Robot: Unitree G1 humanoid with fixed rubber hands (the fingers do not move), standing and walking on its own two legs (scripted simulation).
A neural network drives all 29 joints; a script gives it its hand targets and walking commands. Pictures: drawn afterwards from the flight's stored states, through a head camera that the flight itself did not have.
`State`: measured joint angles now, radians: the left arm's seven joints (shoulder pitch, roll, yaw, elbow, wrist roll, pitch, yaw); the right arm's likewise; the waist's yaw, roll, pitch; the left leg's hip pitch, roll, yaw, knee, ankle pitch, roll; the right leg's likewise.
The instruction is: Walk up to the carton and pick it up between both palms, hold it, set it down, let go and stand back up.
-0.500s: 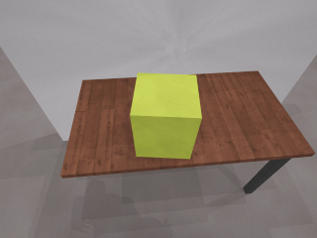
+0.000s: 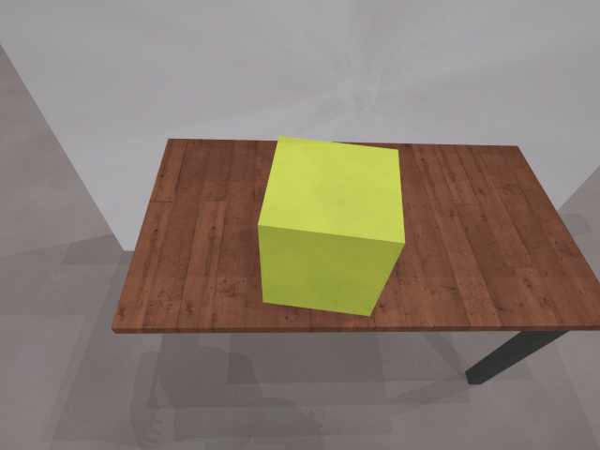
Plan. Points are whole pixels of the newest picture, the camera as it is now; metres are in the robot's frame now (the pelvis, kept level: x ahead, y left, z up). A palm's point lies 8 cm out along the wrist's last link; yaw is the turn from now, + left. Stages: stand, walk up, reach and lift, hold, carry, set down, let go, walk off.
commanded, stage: walk up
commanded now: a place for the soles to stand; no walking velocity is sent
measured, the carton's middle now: (326, 230) +0.47 -0.03 -0.07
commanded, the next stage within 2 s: stand in 1.20 s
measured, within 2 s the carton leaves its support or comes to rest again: neither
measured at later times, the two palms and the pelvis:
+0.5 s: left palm out of the picture +0.05 +0.17 -0.13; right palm out of the picture +0.12 -0.28 -0.14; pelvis +0.04 -0.05 +0.00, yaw +0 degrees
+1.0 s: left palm out of the picture +0.11 +0.21 -0.11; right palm out of the picture +0.06 -0.27 -0.15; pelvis -0.02 -0.02 -0.01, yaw -8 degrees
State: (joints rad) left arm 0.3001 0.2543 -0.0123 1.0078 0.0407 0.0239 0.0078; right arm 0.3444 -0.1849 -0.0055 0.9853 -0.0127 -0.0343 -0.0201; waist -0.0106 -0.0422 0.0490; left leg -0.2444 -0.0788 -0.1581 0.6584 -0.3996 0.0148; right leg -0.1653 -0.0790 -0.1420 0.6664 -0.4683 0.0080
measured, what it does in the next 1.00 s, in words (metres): steps on the spot: right foot, then left foot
